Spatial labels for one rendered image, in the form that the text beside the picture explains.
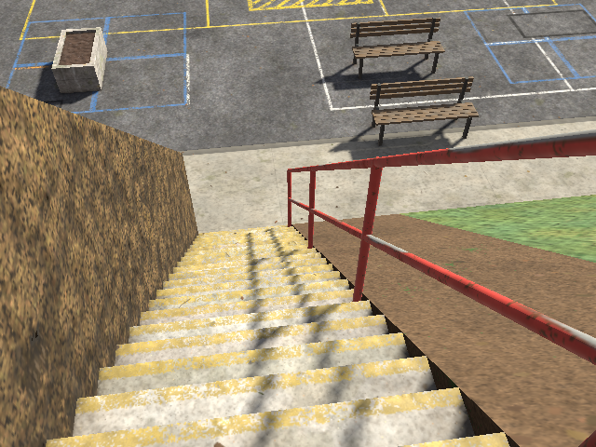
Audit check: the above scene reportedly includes stairs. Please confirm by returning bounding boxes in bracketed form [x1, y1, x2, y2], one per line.
[46, 224, 510, 447]

